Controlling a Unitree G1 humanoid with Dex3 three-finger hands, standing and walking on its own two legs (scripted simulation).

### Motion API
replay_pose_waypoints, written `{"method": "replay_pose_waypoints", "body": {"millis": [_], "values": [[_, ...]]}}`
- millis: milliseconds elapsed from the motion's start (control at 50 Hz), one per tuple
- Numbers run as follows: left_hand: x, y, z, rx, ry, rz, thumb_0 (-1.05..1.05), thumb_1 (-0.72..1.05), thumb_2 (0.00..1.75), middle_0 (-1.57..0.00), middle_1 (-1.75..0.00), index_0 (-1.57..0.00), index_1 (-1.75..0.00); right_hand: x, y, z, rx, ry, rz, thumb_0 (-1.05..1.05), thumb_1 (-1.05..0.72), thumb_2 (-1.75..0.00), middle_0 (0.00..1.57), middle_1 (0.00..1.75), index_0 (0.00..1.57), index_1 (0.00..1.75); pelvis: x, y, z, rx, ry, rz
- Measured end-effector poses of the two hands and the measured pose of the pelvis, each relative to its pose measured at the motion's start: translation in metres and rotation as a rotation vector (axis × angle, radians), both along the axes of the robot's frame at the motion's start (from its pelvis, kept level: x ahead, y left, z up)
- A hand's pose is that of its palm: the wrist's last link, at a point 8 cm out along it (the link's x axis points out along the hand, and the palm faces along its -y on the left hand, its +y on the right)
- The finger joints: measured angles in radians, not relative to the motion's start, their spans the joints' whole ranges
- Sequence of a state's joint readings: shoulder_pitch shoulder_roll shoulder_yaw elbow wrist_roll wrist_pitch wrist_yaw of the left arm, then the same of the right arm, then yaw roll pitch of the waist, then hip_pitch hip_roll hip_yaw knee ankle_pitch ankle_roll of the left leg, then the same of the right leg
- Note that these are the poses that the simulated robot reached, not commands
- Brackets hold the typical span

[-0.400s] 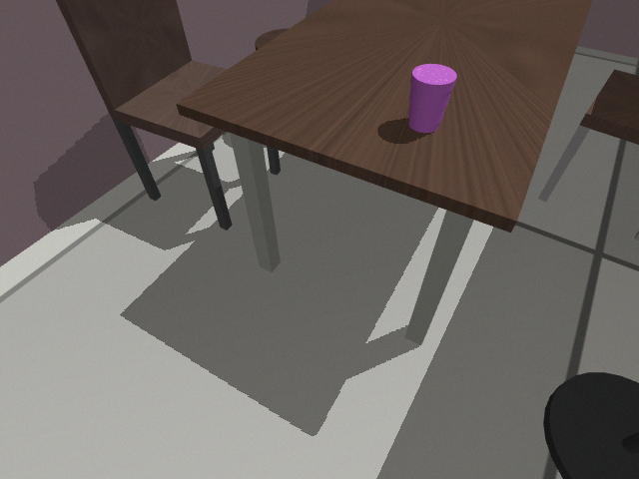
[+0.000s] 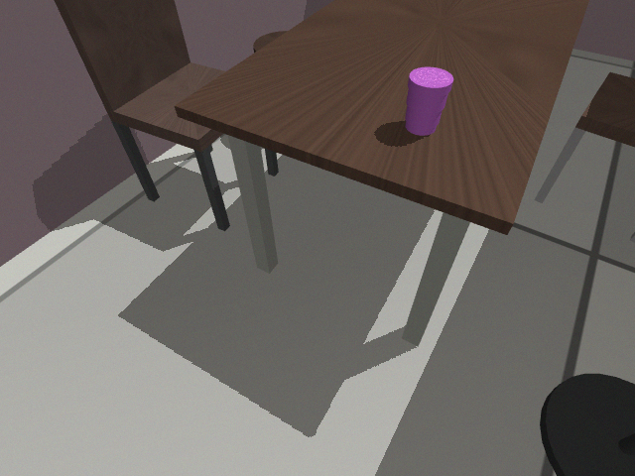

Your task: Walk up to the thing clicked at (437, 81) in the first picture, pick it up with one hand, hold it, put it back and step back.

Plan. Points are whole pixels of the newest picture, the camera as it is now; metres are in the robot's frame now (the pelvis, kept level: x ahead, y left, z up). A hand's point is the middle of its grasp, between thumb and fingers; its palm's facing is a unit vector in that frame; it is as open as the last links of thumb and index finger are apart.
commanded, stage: stand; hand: left
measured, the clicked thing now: (425, 103) +0.83 -0.21 +0.02
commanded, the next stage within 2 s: walk up in 0.72 s
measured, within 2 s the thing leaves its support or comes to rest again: neither
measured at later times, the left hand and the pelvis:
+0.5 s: hand out of the picture +0.08 +0.25 -0.16, palm faces -0.03 -0.94 -0.34, open 7.4 cm; pelvis +0.01 +0.00 +0.00, yaw +0 degrees
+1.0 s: hand out of the picture +0.14 +0.22 -0.15, palm faces -0.18 -0.91 -0.38, open 7.4 cm; pelvis +0.04 -0.06 -0.02, yaw -11 degrees
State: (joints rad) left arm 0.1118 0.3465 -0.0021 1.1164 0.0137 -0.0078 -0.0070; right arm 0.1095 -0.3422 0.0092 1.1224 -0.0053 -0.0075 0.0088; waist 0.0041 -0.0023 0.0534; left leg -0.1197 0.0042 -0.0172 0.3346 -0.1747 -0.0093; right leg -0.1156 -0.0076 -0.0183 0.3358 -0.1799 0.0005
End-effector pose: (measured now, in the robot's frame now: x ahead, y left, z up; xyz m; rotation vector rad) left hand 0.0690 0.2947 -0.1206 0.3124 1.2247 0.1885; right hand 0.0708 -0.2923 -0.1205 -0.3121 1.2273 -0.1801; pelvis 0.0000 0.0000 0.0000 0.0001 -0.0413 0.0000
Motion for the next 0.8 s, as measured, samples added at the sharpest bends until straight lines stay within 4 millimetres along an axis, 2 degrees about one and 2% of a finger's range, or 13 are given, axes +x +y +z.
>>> {"method": "replay_pose_waypoints", "body": {"millis": [340, 720, 800], "values": [[-0.004, -0.001, 0.000, 0.004, 0.030, 0.007, 0.00, 0.90, 0.90, -0.20, -0.30, -0.21, -0.30, 0.002, -0.001, -0.002, 0.003, 0.018, 0.002, 0.00, -0.90, -0.90, 0.21, 0.30, 0.20, 0.30, 0.005, -0.002, 0.000, 0.002, 0.009, -0.001], [0.011, -0.003, 0.002, 0.008, 0.003, 0.004, 0.00, 0.90, 0.90, -0.20, -0.30, -0.21, -0.30, 0.011, -0.006, 0.000, -0.002, 0.001, 0.003, 0.00, -0.90, -0.90, 0.21, 0.30, 0.20, 0.30, 0.011, -0.005, 0.001, 0.002, 0.005, -0.001], [0.015, 0.001, 0.000, 0.005, 0.032, -0.036, 0.00, 0.90, 0.90, -0.20, -0.30, -0.21, -0.30, 0.010, -0.018, 0.002, -0.017, -0.081, -0.041, 0.00, -0.90, -0.90, 0.21, 0.30, 0.20, 0.30, 0.012, -0.009, -0.006, 0.023, 0.005, -0.070]]}}
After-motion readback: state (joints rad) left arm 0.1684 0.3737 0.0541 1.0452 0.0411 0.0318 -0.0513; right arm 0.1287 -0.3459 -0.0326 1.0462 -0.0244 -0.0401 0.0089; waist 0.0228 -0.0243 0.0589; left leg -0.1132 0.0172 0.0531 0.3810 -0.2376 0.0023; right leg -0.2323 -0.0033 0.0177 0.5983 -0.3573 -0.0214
